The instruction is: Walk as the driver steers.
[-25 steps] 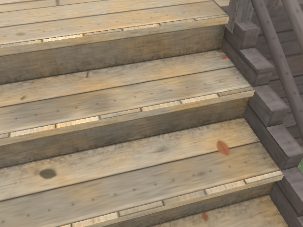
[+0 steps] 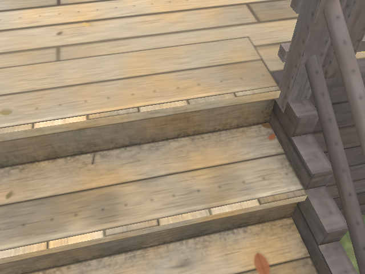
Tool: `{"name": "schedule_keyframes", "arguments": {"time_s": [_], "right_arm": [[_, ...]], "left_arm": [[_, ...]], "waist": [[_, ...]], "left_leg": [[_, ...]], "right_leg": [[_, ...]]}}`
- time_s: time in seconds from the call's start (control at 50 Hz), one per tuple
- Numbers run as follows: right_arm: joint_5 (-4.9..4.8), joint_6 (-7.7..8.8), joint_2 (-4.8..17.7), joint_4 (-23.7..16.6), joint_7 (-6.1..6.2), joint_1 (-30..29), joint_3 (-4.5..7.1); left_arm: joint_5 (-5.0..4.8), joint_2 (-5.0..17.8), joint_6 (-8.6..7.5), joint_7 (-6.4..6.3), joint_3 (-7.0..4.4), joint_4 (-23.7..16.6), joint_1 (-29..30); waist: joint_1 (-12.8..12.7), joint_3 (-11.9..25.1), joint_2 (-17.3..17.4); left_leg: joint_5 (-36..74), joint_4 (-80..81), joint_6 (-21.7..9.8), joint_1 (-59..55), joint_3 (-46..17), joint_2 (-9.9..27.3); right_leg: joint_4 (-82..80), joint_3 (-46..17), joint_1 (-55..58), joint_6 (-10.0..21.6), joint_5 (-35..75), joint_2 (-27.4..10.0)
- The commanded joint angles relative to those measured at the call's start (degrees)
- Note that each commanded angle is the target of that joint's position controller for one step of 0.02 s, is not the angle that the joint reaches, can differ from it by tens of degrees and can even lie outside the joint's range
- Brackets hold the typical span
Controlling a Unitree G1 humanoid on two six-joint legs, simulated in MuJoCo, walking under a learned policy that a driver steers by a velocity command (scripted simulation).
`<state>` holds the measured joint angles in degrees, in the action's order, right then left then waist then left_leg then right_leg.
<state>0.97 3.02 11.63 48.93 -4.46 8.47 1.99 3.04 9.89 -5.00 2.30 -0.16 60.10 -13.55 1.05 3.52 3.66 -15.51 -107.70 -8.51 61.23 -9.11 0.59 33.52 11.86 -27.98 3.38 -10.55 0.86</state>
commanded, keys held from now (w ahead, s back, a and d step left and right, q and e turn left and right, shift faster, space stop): q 0.50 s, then no key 0.50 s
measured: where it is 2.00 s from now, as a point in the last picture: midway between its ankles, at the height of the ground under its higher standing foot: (84, 189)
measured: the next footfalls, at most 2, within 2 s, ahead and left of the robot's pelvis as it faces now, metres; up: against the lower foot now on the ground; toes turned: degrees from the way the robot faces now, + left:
left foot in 0.38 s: +0.24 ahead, +0.28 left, +0.17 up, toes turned +20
right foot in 0.82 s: +0.33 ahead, +0.03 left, +0.17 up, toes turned +22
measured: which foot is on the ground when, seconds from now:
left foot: up 0.00-0.36, down 0.38-1.00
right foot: down 0.00-0.44, up 0.46-0.80, down 0.82-1.00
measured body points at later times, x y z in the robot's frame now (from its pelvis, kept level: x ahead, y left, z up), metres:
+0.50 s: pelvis +0.14 +0.14 +0.03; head +0.16 +0.17 +0.48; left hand +0.16 +0.41 -0.10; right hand +0.41 +0.01 -0.04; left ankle +0.20 +0.27 -0.55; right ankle +0.07 -0.09 -0.64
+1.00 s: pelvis +0.22 +0.12 +0.17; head +0.23 +0.12 +0.62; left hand +0.24 +0.37 +0.04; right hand +0.47 -0.01 +0.05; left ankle +0.20 +0.27 -0.55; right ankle +0.29 +0.02 -0.55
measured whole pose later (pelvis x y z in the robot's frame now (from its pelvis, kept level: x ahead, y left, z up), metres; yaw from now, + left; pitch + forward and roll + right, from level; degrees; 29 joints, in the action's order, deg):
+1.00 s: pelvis +0.22 +0.12 +0.17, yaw +21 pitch +1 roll +0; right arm 0.2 3.8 12.4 51.7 -4.9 2.6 0.1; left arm -1.3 9.9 -6.9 6.5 1.4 50.1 -11.3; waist -1.9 0.6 1.2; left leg -18.9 -41.6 2.0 23.6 -1.9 1.0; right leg 42.7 -1.5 -24.0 -0.6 -19.6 -0.4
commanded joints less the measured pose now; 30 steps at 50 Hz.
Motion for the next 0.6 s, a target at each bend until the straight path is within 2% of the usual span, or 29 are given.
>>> {"name": "schedule_keyframes", "arguments": {"time_s": [0.02, 0.04, 0.06, 0.08, 0.1, 0.12, 0.14, 0.16, 0.18, 0.2, 0.24, 0.26, 0.28, 0.3, 0.32, 0.34, 0.36, 0.38, 0.4, 0.42, 0.44, 0.46, 0.48, 0.5, 0.52, 0.54, 0.56, 0.58, 0.6], "right_arm": [[-0.79, -0.50, 1.2, 0.4, -0.80, 4.7, -0.90], [-0.35, -0.66, 1.4, -1.3, -0.22, -0.1, -1.15], [-0.45, -1.23, 1.6, -3.5, 0.74, -4.7, -1.45], [-1.05, -2.29, 0.6, -5.3, 1.61, -8.0, -2.21], [-0.79, -2.63, -1.3, -6.9, 2.64, -10.2, -3.22], [-0.67, -2.80, -2.2, -7.7, 2.94, -10.4, -3.75], [-0.50, -3.11, -2.5, -8.2, 2.75, -8.9, -4.06], [0.07, -4.16, -2.8, -8.1, 2.00, -8.6, -4.45], [0.55, -4.90, -2.2, -8.1, 1.11, -7.7, -4.26], [0.90, -5.55, -2.2, -9.9, 0.52, -10.4, -4.36], [0.46, -6.47, -1.4, -11.6, 0.42, -13.5, -5.09], [0.73, -6.72, 2.1, -14.4, 1.35, -18.9, -4.69], [1.20, -6.65, 1.1, -15.1, 1.65, -20.9, -5.15], [1.92, -6.14, -0.5, -14.3, 1.40, -18.1, -5.82], [2.24, -5.77, -0.1, -13.0, 1.15, -16.1, -5.79], [1.71, -6.02, -0.1, -14.1, -0.02, -20.7, -6.34], [0.36, -4.98, 1.3, -12.3, 0.16, -18.6, -6.15], [-0.86, -3.06, 1.3, -9.1, 1.11, -13.3, -5.47], [-1.82, 0.18, 2.8, -7.2, 0.91, -12.7, -4.57], [-2.44, 1.73, 4.8, -5.7, 0.81, -9.9, -4.25], [-1.51, 1.68, 8.3, -5.1, 1.25, -3.4, -3.14], [0.91, 1.70, 15.4, -2.9, 1.72, 9.5, -0.73], [1.93, 3.46, 24.1, -1.4, 1.99, 15.5, 2.38], [2.01, 3.77, 24.7, -2.1, 2.11, 12.3, 2.99], [0.48, 2.97, 20.5, -3.4, 2.23, 6.5, 2.65], [-1.57, 2.35, 16.0, -3.5, 1.90, -1.0, 1.69], [-1.82, 1.84, 12.0, -5.3, 1.42, -7.4, 0.85], [-0.38, 1.32, 8.9, -5.6, 1.49, -11.6, 0.16], [-0.27, 1.40, 6.6, -5.8, 2.16, -13.4, -0.19]], "left_arm": [[1.66, 3.5, -3.66, -1.65, -0.68, -10.0, 13.2], [2.04, 4.0, -3.47, -2.05, -0.86, -7.8, 6.7], [2.67, 4.2, -2.99, -2.09, -0.91, -5.5, 0.6], [3.45, 2.5, -2.60, -2.19, -0.59, -3.8, -3.6], [2.89, 2.0, -2.84, -2.19, -0.46, -2.0, -6.6], [3.46, 1.9, -3.20, -2.07, -0.30, -1.2, -6.6], [3.23, 0.9, -3.54, -1.62, 0.25, -1.5, -4.9], [3.18, 0.2, -4.03, -0.84, 0.81, -1.3, -3.7], [2.94, -0.6, -4.60, -0.73, 1.41, -1.8, -1.7], [3.56, -0.4, -5.05, -0.59, 1.64, -2.8, 0.3], [4.54, 0.9, -5.36, -1.29, 1.38, -3.5, 1.3], [5.06, 2.9, -4.64, -1.20, 1.01, -4.0, -0.7], [4.95, 6.3, -4.01, -1.32, -0.08, -4.2, -2.2], [4.01, 9.1, -3.58, -1.11, -1.52, -5.4, -0.2], [2.62, 10.9, -3.16, -0.36, -2.65, -6.9, 1.7], [0.19, 12.8, -3.23, 1.17, -4.15, -5.5, -3.8], [1.66, 11.0, -3.15, 1.12, -3.89, -6.8, -4.2], [0.96, 10.7, -2.47, 1.53, -3.43, -8.8, -0.2], [-1.49, 6.2, -3.30, 0.55, -2.45, -11.8, -4.1], [-2.17, 7.5, -3.66, 0.06, -2.41, -11.6, -5.7], [-2.40, 7.5, -3.42, -0.60, -2.49, -15.3, -0.2], [-2.34, 6.7, -2.98, -1.50, -2.65, -20.8, 8.1], [-3.31, 6.6, -2.87, -1.51, -2.95, -23.2, 12.5], [-3.64, 6.0, -2.47, -1.36, -3.66, -20.4, 8.3], [-3.44, 3.6, -2.64, -1.66, -3.58, -17.6, 4.2], [-2.28, 3.2, -2.47, -1.79, -2.92, -15.7, 1.0], [-1.46, 4.3, -2.08, -1.57, -2.55, -14.4, -2.2], [-2.17, 5.2, -1.12, -1.22, -2.41, -13.1, -4.7], [-2.47, 6.5, -0.16, -1.01, -2.33, -11.6, -6.1]], "waist": [[3.4, 7.5, -7.6], [-0.2, 4.4, -7.6], [-2.9, 1.3, -6.5], [-4.6, 0.0, -5.8], [-5.4, -2.0, -6.8], [-5.0, -3.5, -5.6], [-3.2, -2.4, -4.9], [-2.3, -2.4, -3.8], [-1.4, -0.9, -3.2], [-0.8, 0.3, -4.1], [-1.1, 2.6, -6.5], [-2.4, 4.3, -4.4], [-2.8, 4.3, -5.4], [-1.5, 3.0, -7.3], [-0.3, 3.5, -8.1], [-2.5, 1.5, -10.6], [-3.5, 0.3, -9.7], [-1.8, 2.2, -10.4], [-5.7, 8.4, -3.9], [-4.4, 9.2, -0.3], [0.4, 11.8, 4.0], [7.4, 18.0, 14.6], [9.3, 23.5, 18.5], [8.1, 21.7, 20.9], [6.1, 16.2, 17.8], [1.1, 10.9, 11.3], [-2.2, 8.8, 4.5], [-3.9, 9.4, 1.1], [-4.0, 8.5, -1.0]], "left_leg": [[-4.6, -11.2, 3.5, -10.7, 5.3, 0.8], [-8.5, -16.7, 2.8, -0.2, 3.5, 0.1], [-10.2, -18.8, 1.4, 12.4, -0.9, 0.2], [-9.5, -20.0, -0.4, 22.5, -3.7, 0.7], [-12.9, -21.8, -1.2, 30.7, -4.3, 0.9], [-11.9, -21.5, -1.8, 34.2, -4.1, 1.3], [-8.7, -20.4, -2.3, 31.5, -3.6, 3.1], [-7.6, -21.1, -2.4, 28.6, -1.8, 3.7], [-4.5, -19.3, -1.8, 23.4, 0.4, 5.1], [-3.8, -17.3, -2.1, 18.9, 2.2, 6.5], [-2.2, -12.5, -0.3, 16.6, 2.7, 9.0], [-2.1, 0.5, 1.5, 18.3, 0.8, 10.5], [-4.5, 7.0, 2.2, 17.8, 1.4, 11.3], [-6.9, 15.3, 2.7, 12.9, 3.4, 11.9], [-12.0, 22.9, 2.4, 4.8, 6.1, 10.6], [-38.2, 29.8, 4.2, 2.1, 10.5, 6.1], [-30.9, 36.0, 3.4, 0.9, 10.4, 5.3], [-18.6, 43.8, 3.1, -3.4, 11.7, 3.6], [-5.1, 37.7, 0.3, -13.2, 9.2, 2.0], [9.0, 38.1, -3.9, -22.7, -0.5, 4.3], [10.2, 48.3, -6.9, -36.0, -11.3, 6.1], [6.5, 64.6, -8.4, -51.4, -28.7, 11.2], [7.3, 73.4, -5.5, -55.0, -40.4, 14.8], [4.6, 74.9, -4.4, -46.3, -42.9, 14.5], [-6.2, 73.4, -2.6, -39.2, -36.9, 11.1], [-15.2, 69.7, -2.4, -32.2, -30.3, 7.8], [-14.5, 67.9, -4.9, -25.9, -27.9, 6.6], [-12.6, 70.4, -6.3, -23.3, -27.8, 6.9], [-11.4, 72.3, -6.7, -23.2, -28.0, 8.3]], "right_leg": [[-18.7, -3.6, -0.3, 6.3, 15.9, -10.5], [-18.9, -6.4, 8.3, 7.5, 13.0, -12.5], [-18.9, -10.8, 17.9, 9.1, 7.0, -16.4], [-19.4, -14.4, 25.9, 10.7, 0.6, -19.8], [-20.7, -18.4, 31.4, 12.6, -1.8, -23.0], [-22.1, -17.6, 32.7, 12.4, -4.8, -23.5], [-23.2, -16.4, 29.5, 11.6, -7.1, -23.2], [-25.0, -13.0, 26.1, 11.2, -7.5, -22.2], [-25.6, -8.2, 22.6, 10.0, -6.3, -20.8], [-26.0, -4.2, 19.6, 8.7, -2.8, -19.3], [-25.3, -1.6, 22.1, 8.1, 4.4, -19.0], [-23.7, -3.0, 24.5, 7.8, 2.0, -20.6], [-23.8, -3.9, 26.2, 7.7, 2.7, -21.1], [-25.0, -3.3, 25.2, 7.5, 2.2, -22.2], [-25.5, -2.0, 21.6, 7.3, 0.4, -21.9], [-26.1, -2.3, 23.0, 8.0, -2.3, -23.9], [-25.2, -4.1, 26.3, 8.1, -2.1, -26.3], [-21.7, -2.1, 29.0, 7.9, -4.6, -25.4], [-15.0, 3.2, 25.7, 3.7, 4.8, -17.0], [-8.0, 7.7, 17.8, -1.1, 10.2, -11.8], [-0.4, 5.5, 5.6, -4.1, 7.2, -7.3], [16.0, -2.4, -10.9, -6.9, -11.4, -2.1], [35.0, -15.6, -17.9, -6.6, -14.1, -0.9], [53.1, -27.2, -17.7, -5.1, -7.2, 2.3], [61.4, -30.7, -19.3, -3.8, -4.6, 3.2], [64.6, -27.7, -21.4, -2.6, 0.3, 1.6], [66.7, -24.6, -21.4, -2.5, 1.5, 0.6], [68.3, -24.4, -20.9, -2.7, 1.3, 0.0], [68.5, -24.6, -22.2, -3.5, 1.6, -1.1]]}}
Over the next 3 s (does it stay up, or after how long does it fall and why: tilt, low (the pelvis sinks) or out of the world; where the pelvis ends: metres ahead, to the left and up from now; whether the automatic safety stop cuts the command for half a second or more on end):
stays up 1.23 0.44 0.53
